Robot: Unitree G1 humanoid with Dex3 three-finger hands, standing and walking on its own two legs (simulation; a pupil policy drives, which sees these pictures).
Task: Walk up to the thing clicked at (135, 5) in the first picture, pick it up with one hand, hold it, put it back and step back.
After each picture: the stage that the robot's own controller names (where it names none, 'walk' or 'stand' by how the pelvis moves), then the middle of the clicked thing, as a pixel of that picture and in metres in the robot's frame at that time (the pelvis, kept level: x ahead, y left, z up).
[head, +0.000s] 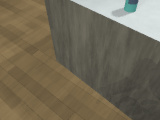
stand; out of the picture +0.84 -0.24 +0.07
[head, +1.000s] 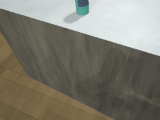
walk; (81, 1) +0.76 +0.06 +0.09
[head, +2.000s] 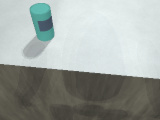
rise first; (43, 23) +0.51 +0.17 +0.12
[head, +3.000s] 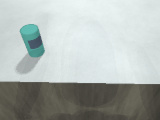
stand; (33, 41) +0.50 +0.22 +0.08
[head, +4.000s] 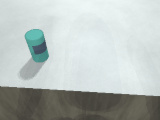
stand; (37, 46) +0.48 +0.20 +0.07
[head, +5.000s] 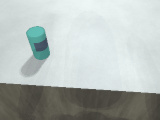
stand; (39, 43) +0.49 +0.20 +0.07
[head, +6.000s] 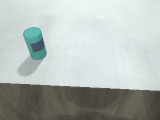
stand; (35, 44) +0.50 +0.22 +0.07
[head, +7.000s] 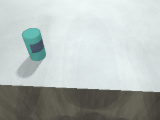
stand; (34, 45) +0.49 +0.22 +0.07
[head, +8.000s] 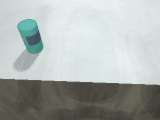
rise first; (31, 37) +0.50 +0.23 +0.07
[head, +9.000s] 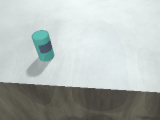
rise first; (43, 46) +0.50 +0.22 +0.07
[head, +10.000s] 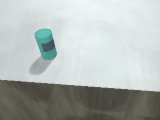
go down; (46, 44) +0.50 +0.22 +0.08
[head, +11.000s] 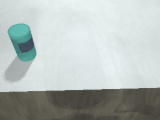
go down; (23, 43) +0.47 +0.20 +0.09
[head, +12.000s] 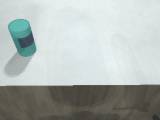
close in; (23, 38) +0.49 +0.20 +0.09
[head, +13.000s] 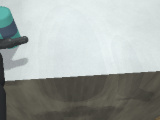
close; (5, 28) +0.49 +0.22 +0.12
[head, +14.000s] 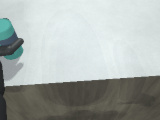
lift; (6, 40) +0.46 +0.23 +0.12
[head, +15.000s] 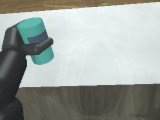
lift; (37, 41) +0.35 +0.14 +0.25
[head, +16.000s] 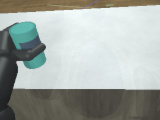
hold; (29, 46) +0.34 +0.17 +0.25
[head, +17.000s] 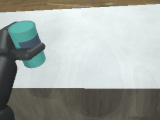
hold; (28, 45) +0.34 +0.17 +0.25
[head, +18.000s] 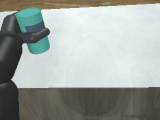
crouch; (34, 31) +0.38 +0.16 +0.26
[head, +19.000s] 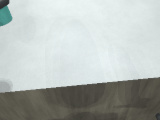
lower; out of the picture +0.49 +0.23 +0.26
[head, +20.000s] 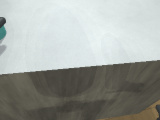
lower; out of the picture +0.51 +0.24 +0.13
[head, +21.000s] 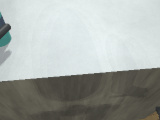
lower; out of the picture +0.50 +0.24 +0.12
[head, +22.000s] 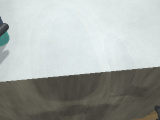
lower; out of the picture +0.50 +0.24 +0.12
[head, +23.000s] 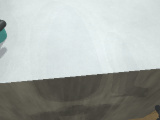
lower; out of the picture +0.51 +0.25 +0.13
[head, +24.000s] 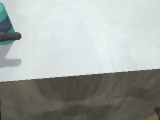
open; out of the picture +0.50 +0.23 +0.12
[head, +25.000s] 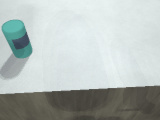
sink last; (18, 40) +0.48 +0.22 +0.11
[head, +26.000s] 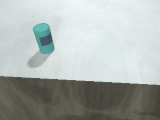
stand; (44, 39) +0.54 +0.22 +0.09
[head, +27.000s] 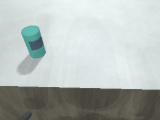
stand; (34, 42) +0.50 +0.22 +0.08
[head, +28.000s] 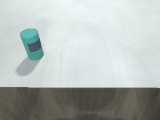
stand; (32, 44) +0.51 +0.22 +0.08
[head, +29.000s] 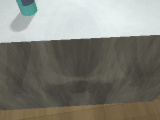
walk; out of the picture +0.63 +0.24 +0.11
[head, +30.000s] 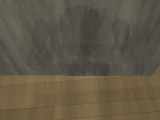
walk; out of the picture +0.92 +0.20 +0.10
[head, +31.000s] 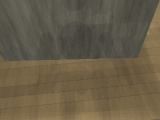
stand; out of the picture +1.24 +0.28 +0.10
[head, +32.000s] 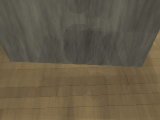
stand; out of the picture +1.24 +0.18 +0.08
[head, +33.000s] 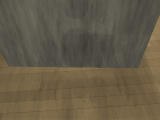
stand; out of the picture +1.26 +0.20 +0.07
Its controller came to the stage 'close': yes
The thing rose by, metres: 0.21
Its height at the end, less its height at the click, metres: +0.00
